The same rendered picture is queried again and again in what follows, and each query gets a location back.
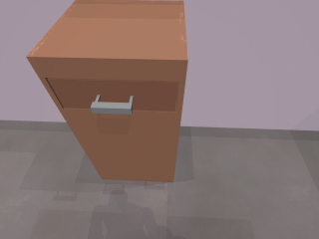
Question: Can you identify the handle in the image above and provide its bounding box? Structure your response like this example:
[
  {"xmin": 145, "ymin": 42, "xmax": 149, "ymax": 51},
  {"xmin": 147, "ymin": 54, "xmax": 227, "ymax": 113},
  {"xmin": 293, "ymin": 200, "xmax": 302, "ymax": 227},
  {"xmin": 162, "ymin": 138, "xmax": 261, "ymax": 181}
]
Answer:
[{"xmin": 91, "ymin": 95, "xmax": 134, "ymax": 115}]

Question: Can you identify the cabinet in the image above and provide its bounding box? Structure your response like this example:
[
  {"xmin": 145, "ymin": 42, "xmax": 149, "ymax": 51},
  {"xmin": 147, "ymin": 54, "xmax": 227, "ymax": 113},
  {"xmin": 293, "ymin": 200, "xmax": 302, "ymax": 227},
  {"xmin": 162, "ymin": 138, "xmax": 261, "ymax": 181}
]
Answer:
[{"xmin": 26, "ymin": 0, "xmax": 188, "ymax": 182}]

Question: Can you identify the drawer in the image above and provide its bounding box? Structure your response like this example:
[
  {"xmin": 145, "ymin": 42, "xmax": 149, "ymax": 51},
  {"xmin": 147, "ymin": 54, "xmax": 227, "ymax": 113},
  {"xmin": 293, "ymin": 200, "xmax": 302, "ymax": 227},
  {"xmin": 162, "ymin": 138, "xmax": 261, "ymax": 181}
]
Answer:
[{"xmin": 47, "ymin": 78, "xmax": 177, "ymax": 112}]

